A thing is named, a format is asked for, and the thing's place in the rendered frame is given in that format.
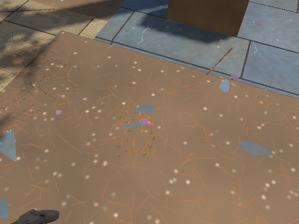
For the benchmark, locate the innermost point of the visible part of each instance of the robot left hand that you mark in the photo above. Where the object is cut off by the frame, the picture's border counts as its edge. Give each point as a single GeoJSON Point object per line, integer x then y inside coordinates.
{"type": "Point", "coordinates": [38, 217]}

